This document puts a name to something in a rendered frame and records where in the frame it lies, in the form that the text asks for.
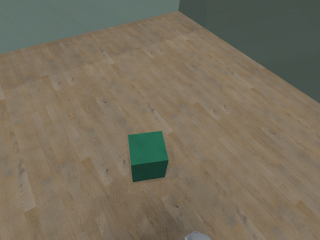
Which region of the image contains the carton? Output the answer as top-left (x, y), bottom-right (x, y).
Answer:
top-left (128, 131), bottom-right (169, 182)

